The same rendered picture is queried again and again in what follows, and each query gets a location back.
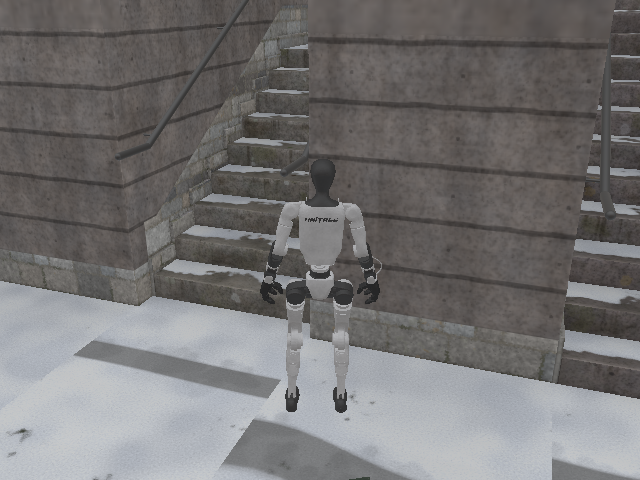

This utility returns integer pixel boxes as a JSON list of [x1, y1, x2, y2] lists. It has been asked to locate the robot left hand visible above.
[[260, 280, 283, 304]]

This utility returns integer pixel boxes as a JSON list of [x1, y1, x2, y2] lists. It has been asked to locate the robot right hand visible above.
[[357, 280, 380, 304]]

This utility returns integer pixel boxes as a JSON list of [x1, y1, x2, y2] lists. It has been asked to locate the right robot upper arm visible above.
[[343, 203, 369, 258]]

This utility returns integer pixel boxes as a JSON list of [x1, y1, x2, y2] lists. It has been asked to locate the right robot forearm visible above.
[[358, 242, 377, 284]]

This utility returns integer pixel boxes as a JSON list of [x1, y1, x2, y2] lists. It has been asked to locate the left robot foot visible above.
[[285, 386, 300, 412]]

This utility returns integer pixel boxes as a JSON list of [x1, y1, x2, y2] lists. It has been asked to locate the left robot forearm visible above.
[[263, 240, 283, 284]]

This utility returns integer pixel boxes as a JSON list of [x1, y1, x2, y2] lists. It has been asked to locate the robot left thigh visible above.
[[286, 279, 306, 351]]

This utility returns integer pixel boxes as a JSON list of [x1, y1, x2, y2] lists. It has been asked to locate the left robot upper arm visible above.
[[272, 201, 301, 256]]

